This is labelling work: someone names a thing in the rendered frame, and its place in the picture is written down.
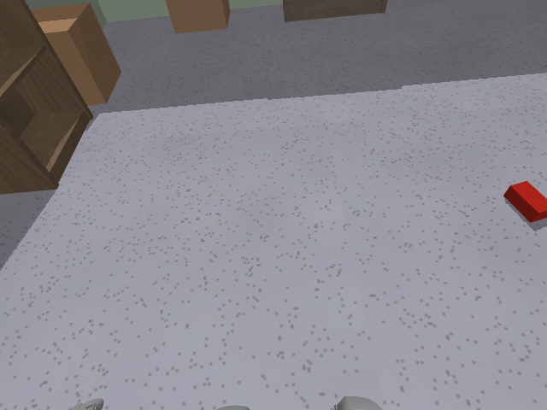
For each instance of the bookshelf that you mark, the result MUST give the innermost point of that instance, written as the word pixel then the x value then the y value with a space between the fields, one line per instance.
pixel 42 114
pixel 301 10

